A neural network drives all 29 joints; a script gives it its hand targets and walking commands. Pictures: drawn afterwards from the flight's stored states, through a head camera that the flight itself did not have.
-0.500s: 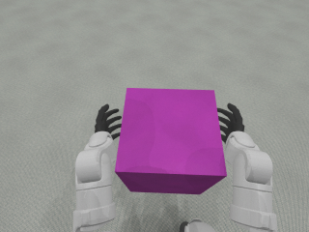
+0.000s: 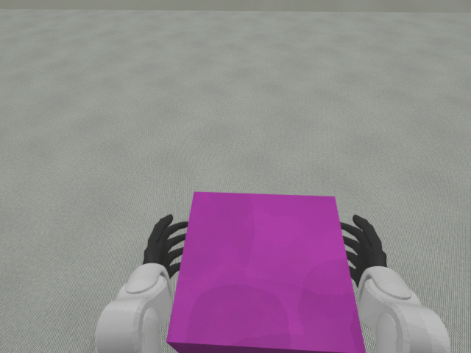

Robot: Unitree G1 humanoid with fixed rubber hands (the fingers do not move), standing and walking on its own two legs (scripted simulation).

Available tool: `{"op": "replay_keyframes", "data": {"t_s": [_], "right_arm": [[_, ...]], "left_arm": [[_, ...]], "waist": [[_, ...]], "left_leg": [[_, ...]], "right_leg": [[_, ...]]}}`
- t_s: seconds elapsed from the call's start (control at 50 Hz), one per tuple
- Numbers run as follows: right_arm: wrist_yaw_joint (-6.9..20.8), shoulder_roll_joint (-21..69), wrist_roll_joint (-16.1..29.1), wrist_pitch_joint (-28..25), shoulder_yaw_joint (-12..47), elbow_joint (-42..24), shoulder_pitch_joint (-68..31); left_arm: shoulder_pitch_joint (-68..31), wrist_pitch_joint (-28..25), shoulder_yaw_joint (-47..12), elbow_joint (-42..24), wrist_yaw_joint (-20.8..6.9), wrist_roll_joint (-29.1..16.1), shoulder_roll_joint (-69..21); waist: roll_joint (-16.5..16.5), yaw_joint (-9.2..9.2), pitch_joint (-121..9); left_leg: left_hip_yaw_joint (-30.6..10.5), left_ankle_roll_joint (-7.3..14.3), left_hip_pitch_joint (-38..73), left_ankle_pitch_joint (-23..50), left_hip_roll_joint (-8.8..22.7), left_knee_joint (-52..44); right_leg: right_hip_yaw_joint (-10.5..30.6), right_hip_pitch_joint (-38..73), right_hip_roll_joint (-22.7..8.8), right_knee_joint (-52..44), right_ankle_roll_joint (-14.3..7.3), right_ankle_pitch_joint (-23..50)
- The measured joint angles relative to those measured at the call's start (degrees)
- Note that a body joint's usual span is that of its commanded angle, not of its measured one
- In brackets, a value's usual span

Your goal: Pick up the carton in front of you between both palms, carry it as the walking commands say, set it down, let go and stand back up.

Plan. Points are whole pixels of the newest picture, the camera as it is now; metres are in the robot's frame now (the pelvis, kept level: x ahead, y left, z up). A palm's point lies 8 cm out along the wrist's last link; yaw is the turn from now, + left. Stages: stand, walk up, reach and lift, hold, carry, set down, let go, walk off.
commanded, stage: carry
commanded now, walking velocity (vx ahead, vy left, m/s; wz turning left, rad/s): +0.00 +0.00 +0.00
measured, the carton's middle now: (259, 289) +0.22 +0.00 +0.03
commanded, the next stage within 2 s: none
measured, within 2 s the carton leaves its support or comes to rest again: neither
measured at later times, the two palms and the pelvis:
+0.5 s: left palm (175, 232) +0.30 +0.14 +0.08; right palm (358, 241) +0.28 -0.16 +0.08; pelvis +0.07 +0.01 -0.01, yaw -3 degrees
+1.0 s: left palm (190, 245) +0.31 +0.13 +0.03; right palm (357, 252) +0.29 -0.17 +0.03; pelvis +0.03 -0.01 -0.01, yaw -3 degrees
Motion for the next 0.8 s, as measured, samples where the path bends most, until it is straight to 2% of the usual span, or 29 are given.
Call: {"op": "replay_keyframes", "data": {"t_s": [0.04,0.08,0.14,0.16,0.22,0.34,0.48,0.62,0.8], "right_arm": [[-0.01,-0.04,-0.2,0.28,0.32,1.59,-0.42],[-0.01,-0.14,-0.23,0.62,0.37,4.14,-1.46],[0.1,-0.12,0.0,0.87,-0.07,5.56,-1.52],[0.13,-0.1,0.02,0.72,-0.21,5.56,-1.24],[0.21,-0.04,0.18,0.24,-0.58,5.32,-0.72],[0.24,-0.08,0.41,0.07,-0.62,4.02,-0.91],[1.07,-0.1,-0.74,0.79,-0.5,5.46,-0.89],[2.97,-0.41,-3.83,-1.45,-1.24,13.39,-3.51],[5.23,-0.58,-7.21,-10.06,-2.81,25.82,-8.26]], "left_arm": [[-0.55,1.11,0.7,0.64,0.01,0.19,0.06],[-1.15,2.21,1.39,1.87,0.07,0.63,0.14],[-1.4,2.99,1.25,2.88,0.13,1.24,0.16],[-1.43,2.94,1.07,3.1,0.1,1.34,0.15],[-1.36,2.53,0.56,3.29,0.08,1.56,0.12],[-1.19,1.94,0.26,2.08,0.1,1.53,0.1],[-0.86,2.29,0.26,3.61,0.04,1.91,0.08],[-3.38,-0.17,0.77,11.74,-1.48,4.06,0.39],[-7.66,-8.77,2.33,23.73,-3.88,7.79,0.6]], "waist": [[-1.9,-0.23,-0.98],[-3.64,-0.42,-1.32],[-3.87,-0.6,-1.35],[-3.79,-0.83,-1.33],[-3.51,-1.04,-1.85],[-2.62,-1.36,-2.55],[-2.01,-0.69,-2.83],[-1.58,-0.15,-2.05],[-1.11,-0.67,-0.23]], "left_leg": [[1.27,4.35,2.15,-4.82,-1.07,-0.08],[2.16,6.18,2.43,-8.64,-1.64,1.69],[2.6,5.46,3.71,-9.42,-1.33,1.14],[2.6,5.54,4.15,-9.75,-1.36,0.98],[2.9,5.53,4.8,-10.79,-1.31,1.0],[3.14,5.22,3.91,-13.37,-0.51,4.22],[2.81,4.66,3.23,-14.79,0.51,6.9],[2.41,4.32,3.4,-13.75,1.15,6.76],[1.92,4.1,3.39,-11.0,1.74,4.7]], "right_leg": [[0.49,-0.96,-1.41,6.14,1.03,-3.81],[1.61,-3.17,-2.41,11.29,2.07,-5.34],[1.91,-4.11,-2.52,6.67,2.67,-4.01],[1.69,-3.64,-2.62,5.39,2.52,-1.52],[1.91,-2.48,-2.59,3.95,2.0,-1.73],[2.27,-2.54,-2.36,5.04,1.96,-3.58],[2.13,-2.81,-1.74,6.86,1.42,-4.71],[1.82,-2.99,-1.1,7.64,0.79,-4.37],[1.38,-3.75,-0.26,7.33,0.09,-2.72]]}}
